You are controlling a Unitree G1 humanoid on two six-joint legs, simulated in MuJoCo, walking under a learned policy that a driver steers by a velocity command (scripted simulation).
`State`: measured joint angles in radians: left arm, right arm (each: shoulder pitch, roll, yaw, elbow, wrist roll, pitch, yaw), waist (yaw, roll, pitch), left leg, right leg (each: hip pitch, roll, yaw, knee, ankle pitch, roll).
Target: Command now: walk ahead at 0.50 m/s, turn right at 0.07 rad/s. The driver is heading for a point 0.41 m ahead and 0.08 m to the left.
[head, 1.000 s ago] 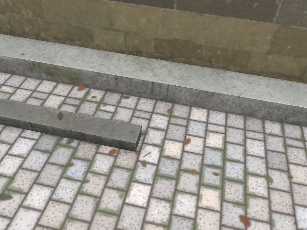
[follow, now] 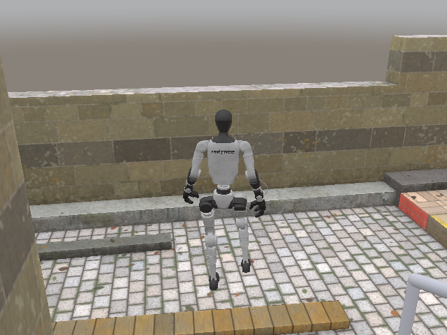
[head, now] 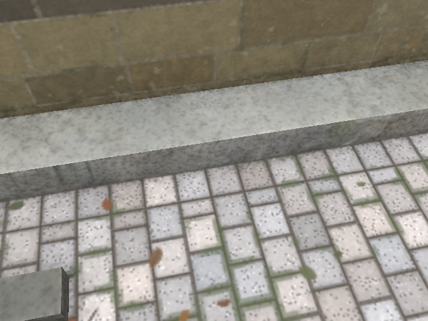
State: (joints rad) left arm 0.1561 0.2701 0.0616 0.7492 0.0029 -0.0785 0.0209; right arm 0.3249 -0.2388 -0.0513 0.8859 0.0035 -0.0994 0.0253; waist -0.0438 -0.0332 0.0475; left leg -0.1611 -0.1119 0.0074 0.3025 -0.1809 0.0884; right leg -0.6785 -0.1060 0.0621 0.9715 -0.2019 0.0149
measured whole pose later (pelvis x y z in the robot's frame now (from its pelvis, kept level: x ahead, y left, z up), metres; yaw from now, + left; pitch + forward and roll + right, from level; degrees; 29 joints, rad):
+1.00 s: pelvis +0.37 +0.01 -0.01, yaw +7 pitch +0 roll +0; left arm 0.22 0.26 0.02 0.98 0.01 -0.01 0.03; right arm 0.09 -0.22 -0.02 0.88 -0.01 0.00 -0.01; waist 0.01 0.01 0.02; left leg -0.32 -0.02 0.00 0.50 -0.18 0.02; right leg -0.18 -0.04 -0.01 0.51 -0.33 0.03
